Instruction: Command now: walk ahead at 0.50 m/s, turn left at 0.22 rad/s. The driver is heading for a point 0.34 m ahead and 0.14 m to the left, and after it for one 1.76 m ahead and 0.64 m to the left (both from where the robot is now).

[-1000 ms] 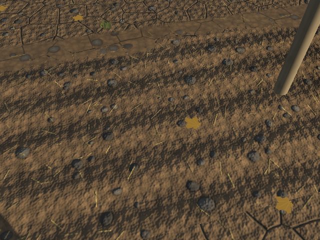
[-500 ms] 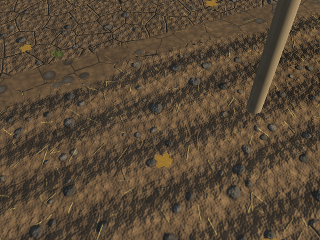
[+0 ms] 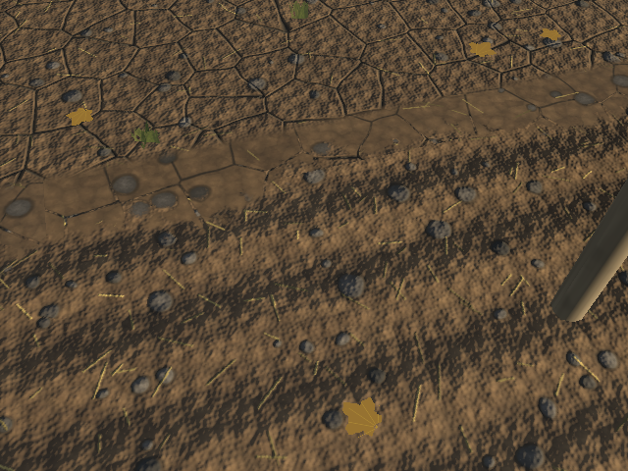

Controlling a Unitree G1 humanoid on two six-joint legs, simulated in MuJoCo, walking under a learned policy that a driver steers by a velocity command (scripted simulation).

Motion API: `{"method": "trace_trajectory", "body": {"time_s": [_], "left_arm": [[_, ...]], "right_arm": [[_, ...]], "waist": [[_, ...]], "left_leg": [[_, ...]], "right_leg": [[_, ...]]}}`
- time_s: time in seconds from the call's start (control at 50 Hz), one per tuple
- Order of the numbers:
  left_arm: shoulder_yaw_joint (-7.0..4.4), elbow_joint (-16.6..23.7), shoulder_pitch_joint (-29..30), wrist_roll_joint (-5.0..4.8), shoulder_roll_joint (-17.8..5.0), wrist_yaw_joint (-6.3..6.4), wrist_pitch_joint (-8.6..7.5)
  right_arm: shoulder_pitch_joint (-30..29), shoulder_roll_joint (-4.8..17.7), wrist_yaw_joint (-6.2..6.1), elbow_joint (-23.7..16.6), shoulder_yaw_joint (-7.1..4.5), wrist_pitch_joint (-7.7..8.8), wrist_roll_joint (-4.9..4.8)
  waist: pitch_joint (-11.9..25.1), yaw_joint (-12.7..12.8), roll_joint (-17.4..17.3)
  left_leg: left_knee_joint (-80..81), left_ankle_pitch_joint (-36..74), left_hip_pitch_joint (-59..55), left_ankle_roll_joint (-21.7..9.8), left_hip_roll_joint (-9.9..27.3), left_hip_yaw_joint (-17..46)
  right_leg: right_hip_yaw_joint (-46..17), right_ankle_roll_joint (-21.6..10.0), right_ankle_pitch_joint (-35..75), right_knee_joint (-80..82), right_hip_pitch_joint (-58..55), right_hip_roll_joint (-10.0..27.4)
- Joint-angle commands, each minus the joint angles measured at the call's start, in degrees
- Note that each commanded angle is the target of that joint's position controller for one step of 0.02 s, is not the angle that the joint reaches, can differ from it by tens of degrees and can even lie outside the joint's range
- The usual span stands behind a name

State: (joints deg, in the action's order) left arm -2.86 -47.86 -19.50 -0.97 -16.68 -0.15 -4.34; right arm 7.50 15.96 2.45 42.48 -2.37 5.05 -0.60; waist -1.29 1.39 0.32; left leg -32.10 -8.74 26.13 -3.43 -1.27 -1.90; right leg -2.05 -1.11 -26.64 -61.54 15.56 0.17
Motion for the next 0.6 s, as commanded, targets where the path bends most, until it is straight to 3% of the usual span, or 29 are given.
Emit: {"method": "trace_trajectory", "body": {"time_s": [0.02, 0.04, 0.1, 0.16, 0.22, 0.3, 0.34, 0.38, 0.4, 0.42, 0.44, 0.46, 0.48, 0.5, 0.52, 0.54, 0.6], "left_arm": [[-1.40, 7.1, 5.2, 0.63, -6.9, 0.26, -2.68], [-1.59, 7.2, 4.4, 1.10, -6.5, 0.32, -2.34], [-1.38, 7.4, 3.8, 1.50, -4.5, 0.63, -1.07], [-0.92, 9.4, 10.1, 1.59, -3.4, 0.88, -0.79], [-0.58, 10.7, 16.1, 1.16, -2.5, 0.30, -1.36], [-0.76, 12.6, 22.0, 0.37, -3.5, -0.69, -2.33], [-1.47, 12.9, 21.5, 0.79, -5.0, -0.89, -2.80], [-2.29, 11.6, 16.1, 1.35, -6.2, -0.76, -3.27], [-2.91, 11.1, 11.7, 2.22, -8.1, -0.34, -3.44], [-3.83, 10.8, 4.5, 3.13, -12.4, 0.31, -3.01], [-4.07, 9.6, 2.4, 2.39, -13.0, 0.08, -1.53], [-3.14, 10.6, 4.1, 1.59, -8.6, -0.02, -0.69], [-2.25, 11.2, 6.1, 1.59, -5.6, 0.25, -0.13], [-1.73, 11.2, 9.5, 1.80, -4.7, 0.27, 0.35], [-1.59, 11.0, 12.3, 1.81, -4.3, 0.30, 0.75], [-1.89, 10.7, 13.8, 2.28, -5.4, 0.33, 0.93], [-2.71, 9.6, 15.4, 2.47, -7.0, 0.71, 0.82]], "right_arm": [[7.6, 8.1, -0.36, -1.7, -2.35, -0.16, 0.49], [6.4, 6.9, -0.44, -2.2, -1.97, -0.09, 1.08], [6.5, 7.4, -0.98, -2.2, -2.37, 0.21, 0.36], [8.7, 9.2, -2.08, -1.5, -3.13, 0.00, -0.05], [11.2, 9.9, -2.79, -1.0, -3.47, -0.58, -0.49], [14.8, 10.1, -3.17, -0.2, -3.69, -1.52, -0.99], [14.7, 10.3, -3.56, -0.4, -3.91, -2.37, -0.74], [12.8, 9.3, -3.95, -1.6, -3.80, -3.27, -0.78], [11.9, 7.0, -4.00, -2.8, -3.14, -3.25, -0.51], [13.3, 3.3, -4.08, -4.8, -1.95, -3.02, 0.97], [22.1, 2.9, -3.88, -5.5, -1.40, -2.66, -0.26], [21.8, 8.3, -4.04, -3.9, -2.76, -3.12, -0.89], [15.9, 10.3, -4.15, -4.9, -3.54, -3.97, -0.85], [13.6, 9.9, -4.32, -5.3, -3.81, -5.04, -0.64], [12.7, 9.5, -4.48, -6.0, -4.09, -6.06, -0.33], [13.2, 7.8, -4.41, -6.2, -3.84, -6.94, -0.48], [11.8, 5.4, -4.32, -7.8, -3.32, -7.83, -0.42]], "waist": [[5.5, -3.9, -2.7], [5.1, -2.0, -3.8], [4.2, -0.3, -4.7], [1.7, -1.8, -3.9], [0.8, -3.9, -4.7], [0.5, -5.9, -5.2], [0.6, -4.8, -6.4], [3.5, -1.5, -7.5], [8.0, 0.5, -6.1], [16.5, 2.0, 4.5], [23.4, -1.1, 20.3], [19.8, -0.3, 12.5], [14.3, 0.9, 8.1], [10.5, -0.3, 5.1], [7.7, -1.8, 5.6], [5.9, -2.9, 7.3], [5.4, -3.2, 8.2]], "left_leg": [[16.8, -0.5, -25.6, -11.6, 16.1, 27.4], [18.1, 3.5, -21.2, -11.3, 14.4, 24.9], [21.3, 7.0, -15.5, -12.5, 12.4, 20.4], [22.6, 6.3, -13.2, -11.6, 11.0, 17.4], [21.6, 4.3, -12.5, -9.6, 9.3, 15.7], [17.8, 1.1, -14.5, -9.0, 10.2, 18.9], [12.8, 6.6, -17.0, -7.4, 10.0, 21.3], [5.2, 11.4, -17.5, -4.5, 7.3, 21.8], [-2.9, 10.1, -13.9, -2.0, 3.9, 19.8], [-20.2, -9.3, -2.9, 1.3, -0.8, 14.1], [-34.0, -33.5, 11.8, 3.7, -4.3, 9.5], [-40.4, -29.3, 15.2, 5.2, 0.0, 11.1], [-42.4, -25.4, 16.7, 6.1, 1.3, 9.4], [-41.3, -22.8, 15.2, 7.0, 3.0, 8.0], [-39.0, -20.8, 13.5, 7.4, 4.6, 7.6], [-37.6, -18.8, 9.4, 7.7, 4.9, 6.0], [-31.0, -13.5, 6.6, 8.0, 5.2, 4.0]], "right_leg": [[-2.2, -0.6, 6.7, -7.0, 26.7, 5.1], [-2.8, -0.4, 8.7, -4.4, 22.7, 6.3], [-1.9, 1.5, 10.7, 2.4, 19.4, 6.0], [-1.8, 3.1, 19.5, 13.4, 20.2, 5.2], [-1.8, 3.8, 28.1, 24.1, 17.2, 3.1], [-2.1, 3.8, 28.9, 31.2, 13.6, 0.8], [-2.2, 2.9, 25.7, 34.5, 11.1, -0.5], [-1.0, 0.8, 27.4, 39.2, 3.0, -0.8], [-3.4, -1.6, 33.3, 39.1, -6.9, 3.7], [-13.6, -6.2, 51.6, 34.2, -23.3, 16.7], [-31.3, -15.6, 52.1, 34.8, -34.9, 28.5], [-30.5, -14.6, 44.2, 36.9, -29.9, 26.1], [-22.2, -12.4, 42.0, 37.5, -24.6, 22.9], [-16.3, -11.4, 42.7, 38.9, -17.6, 20.0], [-12.7, -11.1, 40.9, 40.4, -11.6, 18.3], [-8.8, -11.0, 39.9, 42.9, -5.7, 16.4], [-3.0, -12.3, 41.0, 46.0, -2.8, 16.2]]}}
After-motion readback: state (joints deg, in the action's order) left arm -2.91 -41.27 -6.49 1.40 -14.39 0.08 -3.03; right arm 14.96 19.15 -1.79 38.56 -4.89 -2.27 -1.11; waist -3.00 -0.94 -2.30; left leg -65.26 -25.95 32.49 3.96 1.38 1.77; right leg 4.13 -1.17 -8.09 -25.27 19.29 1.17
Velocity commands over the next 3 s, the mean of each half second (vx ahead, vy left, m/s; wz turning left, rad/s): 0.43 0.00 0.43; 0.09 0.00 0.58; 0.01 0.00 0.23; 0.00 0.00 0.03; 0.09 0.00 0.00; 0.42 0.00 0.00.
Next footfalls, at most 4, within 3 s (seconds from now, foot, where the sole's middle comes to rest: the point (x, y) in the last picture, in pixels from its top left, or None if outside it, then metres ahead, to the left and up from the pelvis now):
0.40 right None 0.39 -0.12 -0.76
0.84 left None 0.31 0.14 -0.76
1.28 right None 0.42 -0.07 -0.76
2.58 left None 0.35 0.20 -0.76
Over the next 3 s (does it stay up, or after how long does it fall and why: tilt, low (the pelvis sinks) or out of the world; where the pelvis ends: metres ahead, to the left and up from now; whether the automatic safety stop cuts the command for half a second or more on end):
stays up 0.51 0.20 0.01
